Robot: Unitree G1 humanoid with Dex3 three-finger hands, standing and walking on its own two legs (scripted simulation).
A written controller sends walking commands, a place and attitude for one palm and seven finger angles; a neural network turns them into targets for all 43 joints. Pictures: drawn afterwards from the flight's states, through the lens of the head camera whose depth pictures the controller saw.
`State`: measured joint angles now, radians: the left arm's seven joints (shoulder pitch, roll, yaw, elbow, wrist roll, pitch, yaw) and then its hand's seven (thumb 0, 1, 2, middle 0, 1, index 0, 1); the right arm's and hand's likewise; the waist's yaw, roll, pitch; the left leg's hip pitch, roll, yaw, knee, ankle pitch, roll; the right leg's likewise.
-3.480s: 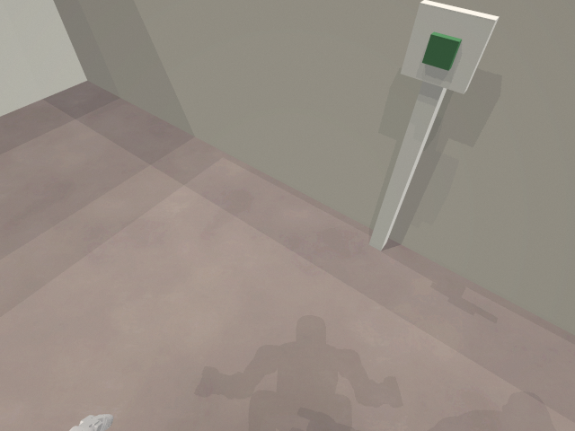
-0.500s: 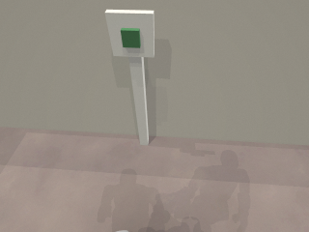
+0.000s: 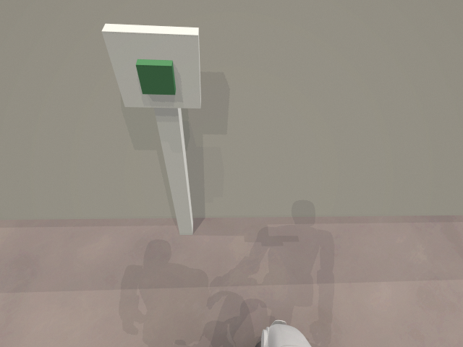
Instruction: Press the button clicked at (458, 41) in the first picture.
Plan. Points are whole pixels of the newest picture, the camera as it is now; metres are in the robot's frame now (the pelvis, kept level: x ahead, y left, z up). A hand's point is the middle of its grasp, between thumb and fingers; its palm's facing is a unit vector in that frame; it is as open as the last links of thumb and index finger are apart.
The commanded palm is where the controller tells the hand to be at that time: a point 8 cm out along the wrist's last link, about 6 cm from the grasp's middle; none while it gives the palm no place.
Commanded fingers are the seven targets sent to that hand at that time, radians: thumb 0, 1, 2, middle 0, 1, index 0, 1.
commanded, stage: take the last steps up to it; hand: left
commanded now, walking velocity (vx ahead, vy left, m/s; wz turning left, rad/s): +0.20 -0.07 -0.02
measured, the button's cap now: (157, 76) +0.62 +0.17 +0.11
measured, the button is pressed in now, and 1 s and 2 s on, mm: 0 0 0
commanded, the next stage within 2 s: come to a stop and stand still in 0.08 s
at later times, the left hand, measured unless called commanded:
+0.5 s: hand (149, 316) +0.20 +0.17 -0.19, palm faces +0.08 -0.98 -0.19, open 7.3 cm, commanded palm none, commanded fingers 0.00 0.90 0.90 -0.20 -0.30 -0.20 -0.30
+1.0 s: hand out of the picture +0.11 +0.18 -0.17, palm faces +0.01 -0.97 -0.23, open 7.4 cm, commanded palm none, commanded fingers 0.00 0.90 0.90 -0.20 -0.30 -0.20 -0.30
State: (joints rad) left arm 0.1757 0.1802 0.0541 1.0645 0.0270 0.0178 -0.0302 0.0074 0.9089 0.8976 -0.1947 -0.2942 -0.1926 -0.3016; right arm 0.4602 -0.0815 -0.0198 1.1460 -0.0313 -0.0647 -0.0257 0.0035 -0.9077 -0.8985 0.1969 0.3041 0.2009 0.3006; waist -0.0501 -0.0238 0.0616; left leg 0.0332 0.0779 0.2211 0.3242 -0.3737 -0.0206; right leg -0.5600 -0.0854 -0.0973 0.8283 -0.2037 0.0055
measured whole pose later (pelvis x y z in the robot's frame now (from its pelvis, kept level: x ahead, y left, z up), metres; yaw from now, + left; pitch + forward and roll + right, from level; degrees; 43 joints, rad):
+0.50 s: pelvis +0.15 -0.01 -0.01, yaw +1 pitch -1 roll -2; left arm 0.19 0.17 0.05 1.00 0.02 0.02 0.04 0.00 0.91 0.90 -0.20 -0.30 -0.20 -0.30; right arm 0.10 -0.19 -0.06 0.97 -0.01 0.03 -0.02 0.00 -0.93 -0.90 0.19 0.30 0.20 0.30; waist 0.02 0.01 0.09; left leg -0.42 0.05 0.08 0.72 -0.30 -0.04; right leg -0.23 -0.03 -0.17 0.60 -0.34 -0.02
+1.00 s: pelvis +0.11 -0.02 +0.00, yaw -1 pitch +1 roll -1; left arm 0.33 0.20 0.05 1.05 0.02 0.05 0.02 0.00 0.91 0.90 -0.20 -0.29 -0.19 -0.30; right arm 0.25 -0.18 -0.06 1.05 -0.03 0.03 -0.01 0.00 -0.92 -0.90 0.20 0.30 0.20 0.30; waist -0.03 0.00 -0.02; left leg -0.32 0.03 0.14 0.32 -0.03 0.04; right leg -0.13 -0.02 -0.07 0.55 -0.45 -0.01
